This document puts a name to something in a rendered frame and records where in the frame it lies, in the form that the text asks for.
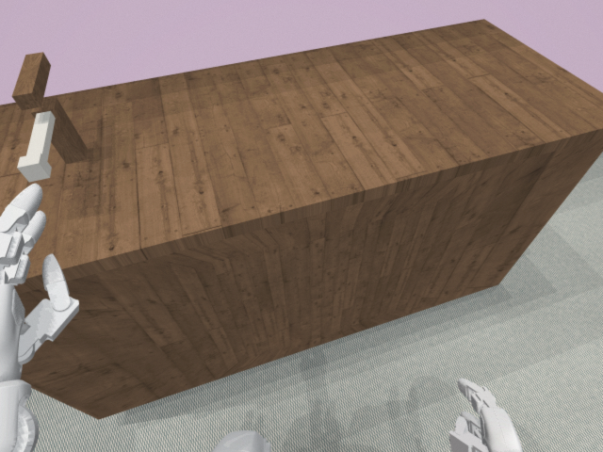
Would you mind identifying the tap lever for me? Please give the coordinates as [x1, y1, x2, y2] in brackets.
[17, 111, 56, 183]

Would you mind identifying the counter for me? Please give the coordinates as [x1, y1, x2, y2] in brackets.
[0, 19, 603, 420]

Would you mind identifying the robot left hand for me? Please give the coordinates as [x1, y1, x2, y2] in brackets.
[0, 184, 79, 382]

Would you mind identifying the left robot forearm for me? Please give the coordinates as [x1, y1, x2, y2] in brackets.
[0, 379, 39, 452]

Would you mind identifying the robot left thigh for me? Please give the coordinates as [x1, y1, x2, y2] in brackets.
[212, 430, 271, 452]

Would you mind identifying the robot right hand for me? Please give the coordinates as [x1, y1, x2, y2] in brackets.
[449, 379, 523, 452]

